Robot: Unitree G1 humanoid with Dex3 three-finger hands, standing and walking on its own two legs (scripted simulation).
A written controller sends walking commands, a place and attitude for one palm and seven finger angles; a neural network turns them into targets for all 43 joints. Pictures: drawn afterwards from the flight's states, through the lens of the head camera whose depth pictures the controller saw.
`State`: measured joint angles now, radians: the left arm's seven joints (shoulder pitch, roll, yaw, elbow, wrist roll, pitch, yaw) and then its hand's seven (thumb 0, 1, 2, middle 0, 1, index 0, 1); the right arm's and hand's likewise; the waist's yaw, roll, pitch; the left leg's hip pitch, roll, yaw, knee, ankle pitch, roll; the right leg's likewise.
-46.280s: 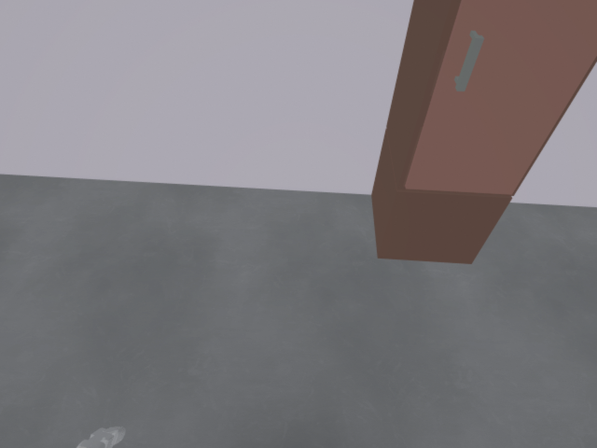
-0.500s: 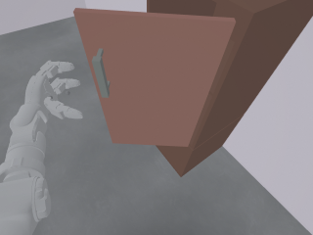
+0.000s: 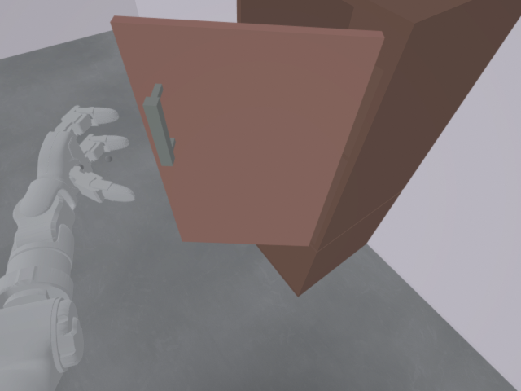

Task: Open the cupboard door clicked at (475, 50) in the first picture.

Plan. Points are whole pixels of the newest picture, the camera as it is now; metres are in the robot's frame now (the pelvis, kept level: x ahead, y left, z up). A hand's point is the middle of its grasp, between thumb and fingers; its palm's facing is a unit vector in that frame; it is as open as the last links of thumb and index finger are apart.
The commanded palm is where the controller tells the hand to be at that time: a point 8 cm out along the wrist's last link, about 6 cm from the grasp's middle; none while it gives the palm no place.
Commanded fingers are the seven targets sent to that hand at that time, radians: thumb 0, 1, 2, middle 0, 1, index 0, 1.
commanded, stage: move the hooked fingers beside the handle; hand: left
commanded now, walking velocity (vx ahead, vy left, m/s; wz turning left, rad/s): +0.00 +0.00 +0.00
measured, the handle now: (163, 126) +0.50 +0.15 +0.12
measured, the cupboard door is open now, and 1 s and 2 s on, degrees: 52 52 54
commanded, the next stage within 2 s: slide the fingers in behind the handle in 0.40 s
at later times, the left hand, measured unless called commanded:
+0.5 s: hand (107, 159) +0.43 +0.23 +0.11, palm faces +0.01 -1.00 +0.02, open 14.0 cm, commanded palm +0.41 +0.27 +0.11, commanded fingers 0.00 -0.50 0.30 -0.30 -1.20 -0.30 -1.20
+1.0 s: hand (135, 155) +0.44 +0.19 +0.11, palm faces +0.00 -1.00 +0.01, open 14.0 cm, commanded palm +0.41 +0.23 +0.11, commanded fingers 0.00 -0.50 0.30 -0.30 -1.20 -0.30 -1.20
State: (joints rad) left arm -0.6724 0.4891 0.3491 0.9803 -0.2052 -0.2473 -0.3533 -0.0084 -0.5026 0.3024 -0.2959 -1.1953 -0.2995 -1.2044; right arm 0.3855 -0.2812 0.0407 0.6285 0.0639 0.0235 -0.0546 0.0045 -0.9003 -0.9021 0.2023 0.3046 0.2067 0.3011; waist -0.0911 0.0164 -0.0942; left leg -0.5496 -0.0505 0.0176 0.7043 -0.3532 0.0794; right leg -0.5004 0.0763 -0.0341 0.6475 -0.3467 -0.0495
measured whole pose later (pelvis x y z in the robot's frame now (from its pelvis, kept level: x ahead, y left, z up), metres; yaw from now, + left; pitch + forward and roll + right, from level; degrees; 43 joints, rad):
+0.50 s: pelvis +0.00 +0.00 +0.00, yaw -1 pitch +11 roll -2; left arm -0.65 0.49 0.37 0.96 -0.22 -0.24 -0.36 -0.01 -0.50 0.30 -0.30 -1.20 -0.30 -1.20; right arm 0.38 -0.29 0.05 0.62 0.07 0.03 -0.06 0.00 -0.90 -0.90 0.20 0.30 0.21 0.30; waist -0.09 0.02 -0.10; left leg -0.54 -0.05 0.02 0.71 -0.36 0.08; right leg -0.50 0.08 -0.03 0.65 -0.35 -0.05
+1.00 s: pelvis +0.00 +0.00 +0.00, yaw -1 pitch +11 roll -1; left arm -0.66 0.39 0.30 0.91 -0.19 -0.26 -0.25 -0.01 -0.50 0.30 -0.30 -1.20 -0.30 -1.20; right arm 0.38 -0.27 0.04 0.62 0.06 0.01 -0.04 0.00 -0.90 -0.90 0.20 0.30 0.21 0.30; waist -0.09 0.02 -0.10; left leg -0.54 -0.05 0.03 0.71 -0.35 0.08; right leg -0.51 0.07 -0.02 0.67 -0.35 -0.05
